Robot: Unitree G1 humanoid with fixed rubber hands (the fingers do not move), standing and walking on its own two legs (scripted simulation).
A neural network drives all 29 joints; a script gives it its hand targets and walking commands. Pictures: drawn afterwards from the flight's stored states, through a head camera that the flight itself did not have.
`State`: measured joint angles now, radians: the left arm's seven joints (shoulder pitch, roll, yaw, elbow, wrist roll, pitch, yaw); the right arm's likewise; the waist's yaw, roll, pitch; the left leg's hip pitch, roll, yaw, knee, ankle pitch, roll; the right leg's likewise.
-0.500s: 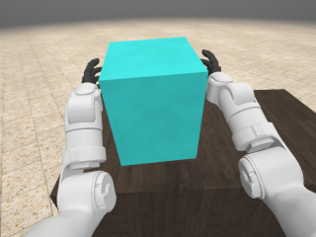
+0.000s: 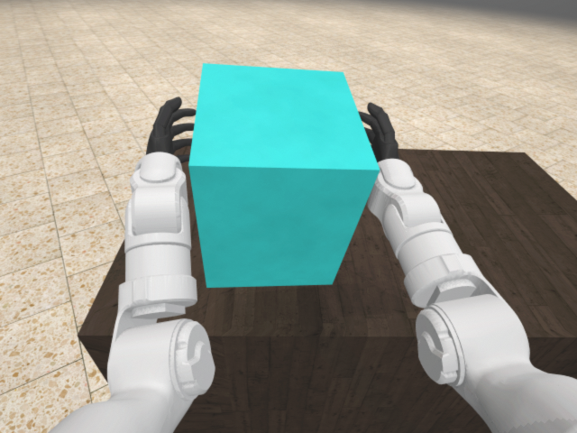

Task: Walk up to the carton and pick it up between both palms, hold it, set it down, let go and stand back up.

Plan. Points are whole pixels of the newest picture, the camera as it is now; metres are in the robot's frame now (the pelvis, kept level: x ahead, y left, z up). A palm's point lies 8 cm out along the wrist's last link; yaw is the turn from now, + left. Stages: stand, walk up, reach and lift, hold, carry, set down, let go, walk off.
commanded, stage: set down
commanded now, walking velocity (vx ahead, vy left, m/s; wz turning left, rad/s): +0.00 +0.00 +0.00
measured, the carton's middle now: (272, 183) +0.41 +0.01 +0.18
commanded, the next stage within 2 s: none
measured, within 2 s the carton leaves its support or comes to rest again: neither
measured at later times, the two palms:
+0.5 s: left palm (176, 164) +0.40 +0.14 +0.22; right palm (384, 162) +0.39 -0.15 +0.22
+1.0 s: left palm (186, 178) +0.41 +0.13 +0.20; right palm (383, 173) +0.41 -0.16 +0.20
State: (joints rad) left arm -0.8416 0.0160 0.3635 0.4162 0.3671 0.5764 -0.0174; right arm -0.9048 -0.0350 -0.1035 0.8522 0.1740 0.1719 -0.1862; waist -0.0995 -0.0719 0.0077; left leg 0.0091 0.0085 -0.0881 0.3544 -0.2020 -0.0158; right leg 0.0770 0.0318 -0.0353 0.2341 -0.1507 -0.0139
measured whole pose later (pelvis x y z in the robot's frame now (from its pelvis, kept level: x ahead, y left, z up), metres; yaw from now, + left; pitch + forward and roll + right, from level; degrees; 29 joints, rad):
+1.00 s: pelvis +0.00 -0.01 +0.00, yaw -2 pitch -3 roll +0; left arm -0.91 -0.03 0.43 0.73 0.34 0.37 0.09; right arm -0.98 -0.05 -0.35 1.11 -0.06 0.03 -0.08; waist -0.01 -0.04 -0.05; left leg -0.08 0.02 -0.03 0.30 -0.16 -0.02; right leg -0.07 0.03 -0.03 0.26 -0.14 -0.02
